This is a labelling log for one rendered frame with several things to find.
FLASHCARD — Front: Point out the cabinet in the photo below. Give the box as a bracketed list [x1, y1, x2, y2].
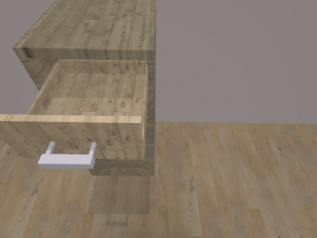
[12, 0, 157, 177]

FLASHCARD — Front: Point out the handle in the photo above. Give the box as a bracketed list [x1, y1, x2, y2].
[38, 141, 97, 170]

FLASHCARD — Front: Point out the drawer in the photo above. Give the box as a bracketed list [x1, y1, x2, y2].
[0, 59, 149, 160]

